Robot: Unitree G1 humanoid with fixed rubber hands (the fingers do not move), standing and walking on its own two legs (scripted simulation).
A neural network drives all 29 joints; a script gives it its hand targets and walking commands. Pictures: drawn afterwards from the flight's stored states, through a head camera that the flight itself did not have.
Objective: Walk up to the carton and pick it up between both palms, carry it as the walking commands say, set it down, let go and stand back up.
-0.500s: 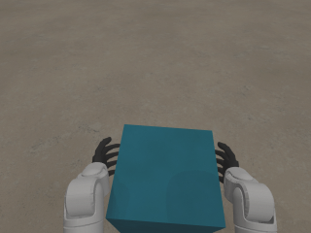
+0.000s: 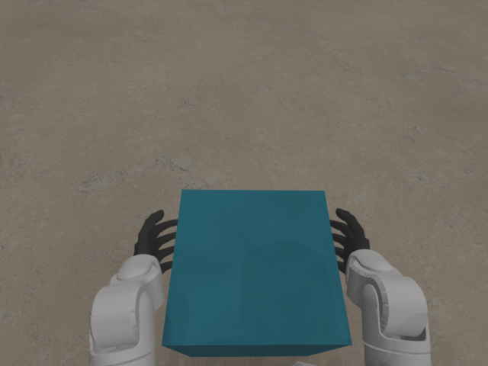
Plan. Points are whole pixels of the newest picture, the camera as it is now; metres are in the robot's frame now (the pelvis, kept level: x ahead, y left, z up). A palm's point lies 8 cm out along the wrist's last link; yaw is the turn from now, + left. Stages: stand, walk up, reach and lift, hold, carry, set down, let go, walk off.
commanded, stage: carry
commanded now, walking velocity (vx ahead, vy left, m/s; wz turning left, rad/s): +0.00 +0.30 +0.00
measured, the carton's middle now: (251, 281) +0.27 +0.01 -0.02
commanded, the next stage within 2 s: none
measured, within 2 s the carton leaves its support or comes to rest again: neither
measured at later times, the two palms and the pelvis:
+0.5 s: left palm (13, 290) +0.21 +0.31 +0.09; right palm (258, 302) +0.21 +0.01 +0.07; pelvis -0.06 +0.16 +0.00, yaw +2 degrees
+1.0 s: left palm out of the picture +0.15 +0.44 +0.08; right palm out of the picture +0.12 +0.15 +0.05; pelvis -0.13 +0.31 -0.01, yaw -1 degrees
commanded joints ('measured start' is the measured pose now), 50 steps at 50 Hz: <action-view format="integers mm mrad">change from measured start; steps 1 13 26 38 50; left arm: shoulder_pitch -423 -395 -302 -461 -366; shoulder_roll -897 -955 -904 -921 -935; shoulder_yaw -802 -681 -719 -801 -648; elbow -111 79 10 -66 125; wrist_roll -407 -354 -338 -411 -326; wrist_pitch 3 2 32 16 6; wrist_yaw -254 -305 -286 -255 -297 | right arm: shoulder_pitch -347 -591 -404 -320 -600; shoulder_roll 911 955 884 908 937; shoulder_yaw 637 780 738 607 759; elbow -85 -115 -100 -18 -97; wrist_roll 349 424 378 337 386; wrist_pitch -24 -9 13 -13 1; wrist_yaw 261 272 249 268 266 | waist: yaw -43 -13 -24 -41 3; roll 261 7 -172 253 -196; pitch -439 -197 -389 -408 -202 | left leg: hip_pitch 284 -298 192 316 -335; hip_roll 181 30 -3 177 55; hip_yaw -132 -257 -14 -151 -271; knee -95 625 -208 -117 645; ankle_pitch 294 -68 5 315 -205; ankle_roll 146 -99 -81 127 -64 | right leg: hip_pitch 65 400 411 -12 498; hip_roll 25 -339 -224 33 -492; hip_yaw -20 172 -9 -26 366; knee -142 -823 -552 -83 -806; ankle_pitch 54 461 597 89 657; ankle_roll -15 -167 -32 -6 -291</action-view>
